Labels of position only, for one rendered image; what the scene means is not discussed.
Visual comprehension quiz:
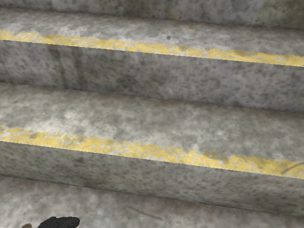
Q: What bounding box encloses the robot left hand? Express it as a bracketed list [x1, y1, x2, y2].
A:
[37, 217, 80, 228]

